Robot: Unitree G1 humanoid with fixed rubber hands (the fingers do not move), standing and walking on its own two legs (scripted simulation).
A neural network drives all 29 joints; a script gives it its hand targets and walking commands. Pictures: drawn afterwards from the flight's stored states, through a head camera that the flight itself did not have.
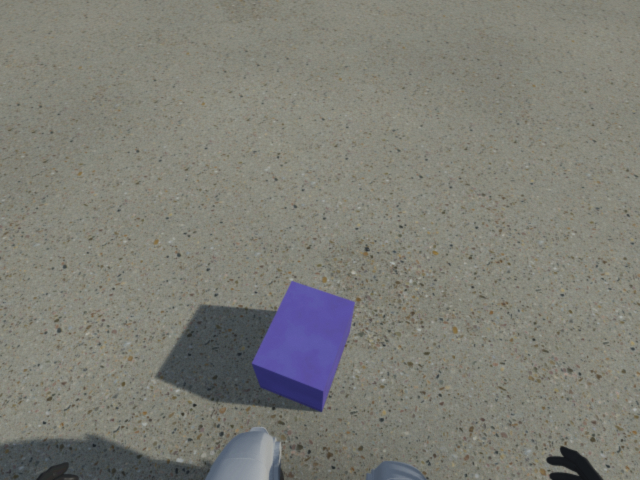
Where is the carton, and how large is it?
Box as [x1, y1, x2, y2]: [252, 281, 354, 411]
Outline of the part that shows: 292,281 254,357 252,365 260,387 321,411 349,332 354,302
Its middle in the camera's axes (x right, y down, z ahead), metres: -0.04 +0.32 +1.12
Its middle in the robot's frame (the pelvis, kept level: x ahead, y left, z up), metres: +0.51 +0.06 -0.62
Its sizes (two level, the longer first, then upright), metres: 0.263 0.196 0.206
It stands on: the floor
